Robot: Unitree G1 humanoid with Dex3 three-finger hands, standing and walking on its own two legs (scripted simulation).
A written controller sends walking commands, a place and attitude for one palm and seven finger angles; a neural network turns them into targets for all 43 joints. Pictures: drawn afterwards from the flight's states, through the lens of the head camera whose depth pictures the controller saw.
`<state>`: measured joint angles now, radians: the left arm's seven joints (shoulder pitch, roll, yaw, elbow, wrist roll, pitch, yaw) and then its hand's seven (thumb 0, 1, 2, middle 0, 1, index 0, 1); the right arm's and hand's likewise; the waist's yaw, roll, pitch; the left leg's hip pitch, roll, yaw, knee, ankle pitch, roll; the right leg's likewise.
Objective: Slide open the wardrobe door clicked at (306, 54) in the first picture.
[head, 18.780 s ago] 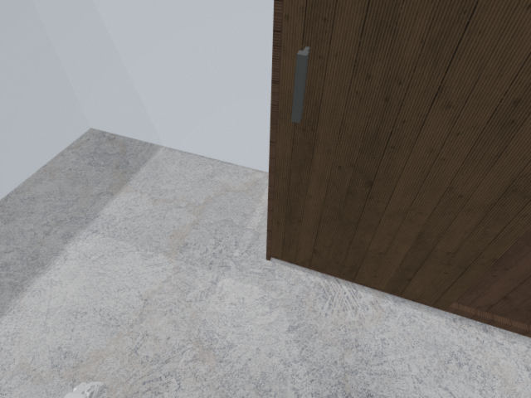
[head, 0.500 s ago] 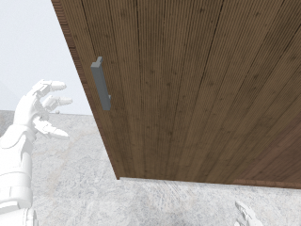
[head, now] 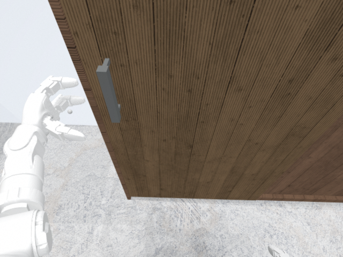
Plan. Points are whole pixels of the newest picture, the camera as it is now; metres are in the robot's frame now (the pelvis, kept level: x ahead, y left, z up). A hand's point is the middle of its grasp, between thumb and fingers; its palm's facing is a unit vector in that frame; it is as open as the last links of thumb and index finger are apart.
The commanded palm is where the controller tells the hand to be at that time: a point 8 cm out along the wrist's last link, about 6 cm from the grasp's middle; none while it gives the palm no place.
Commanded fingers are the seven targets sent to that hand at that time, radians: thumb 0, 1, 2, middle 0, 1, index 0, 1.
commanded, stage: move the hooked fingers beside the handle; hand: left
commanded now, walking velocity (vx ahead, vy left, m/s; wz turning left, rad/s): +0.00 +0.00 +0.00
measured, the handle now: (111, 92) +0.49 +0.16 +0.11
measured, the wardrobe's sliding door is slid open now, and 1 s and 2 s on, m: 0.00 0.00 0.00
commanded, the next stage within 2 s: feel for the door with the fingertips in 0.98 s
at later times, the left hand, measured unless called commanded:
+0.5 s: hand (76, 105) +0.43 +0.23 +0.12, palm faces -0.02 -1.00 -0.01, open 14.0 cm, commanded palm +0.40 +0.28 +0.12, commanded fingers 0.00 -0.50 0.30 -0.30 -1.20 -0.30 -1.20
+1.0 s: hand (76, 108) +0.42 +0.23 +0.12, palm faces -0.01 -1.00 -0.01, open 14.0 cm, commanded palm +0.39 +0.27 +0.12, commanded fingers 0.00 -0.50 0.30 -0.30 -1.20 -0.30 -1.20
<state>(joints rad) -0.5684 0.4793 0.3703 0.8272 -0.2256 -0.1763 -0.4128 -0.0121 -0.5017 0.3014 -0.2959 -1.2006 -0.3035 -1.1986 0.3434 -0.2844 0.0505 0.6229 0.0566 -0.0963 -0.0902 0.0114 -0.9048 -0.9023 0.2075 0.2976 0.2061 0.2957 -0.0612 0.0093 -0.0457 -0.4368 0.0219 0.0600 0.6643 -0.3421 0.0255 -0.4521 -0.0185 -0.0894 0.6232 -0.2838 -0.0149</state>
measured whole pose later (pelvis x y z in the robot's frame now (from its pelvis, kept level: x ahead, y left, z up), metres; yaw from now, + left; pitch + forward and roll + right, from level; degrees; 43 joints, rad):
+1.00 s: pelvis +0.00 +0.00 +0.00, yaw +0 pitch +7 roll -1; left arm -0.59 0.46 0.35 0.85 -0.22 -0.21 -0.38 -0.01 -0.50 0.30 -0.30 -1.20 -0.30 -1.20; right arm 0.32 -0.28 0.05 0.61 0.06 -0.04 -0.08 0.01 -0.91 -0.90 0.21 0.30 0.21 0.30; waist -0.06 0.02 -0.06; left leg -0.45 0.03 0.05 0.68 -0.35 0.02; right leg -0.46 -0.01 -0.09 0.63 -0.29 -0.02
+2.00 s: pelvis +0.00 -0.01 +0.00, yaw +1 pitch +8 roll -1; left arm -0.73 0.41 0.29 0.98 -0.19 -0.27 -0.28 -0.01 -0.50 0.30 -0.35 -1.25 -0.34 -1.23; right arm 0.34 -0.28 0.04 0.66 0.06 -0.03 -0.07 0.01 -0.91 -0.90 0.21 0.30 0.20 0.30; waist -0.07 0.01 -0.05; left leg -0.49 0.02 0.04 0.70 -0.35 0.01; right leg -0.50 -0.02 -0.10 0.66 -0.30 -0.03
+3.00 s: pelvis +0.01 -0.01 +0.00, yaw +0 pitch +7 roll -1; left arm -0.61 0.30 0.23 0.80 -0.18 -0.22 -0.18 -0.01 -0.50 0.30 -0.30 -1.20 -0.30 -1.20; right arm 0.31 -0.26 0.03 0.63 0.06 -0.03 -0.05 0.01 -0.91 -0.90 0.21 0.30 0.20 0.30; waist -0.06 0.02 -0.06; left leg -0.44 0.03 0.06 0.67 -0.35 0.01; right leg -0.46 -0.01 -0.09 0.64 -0.30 -0.02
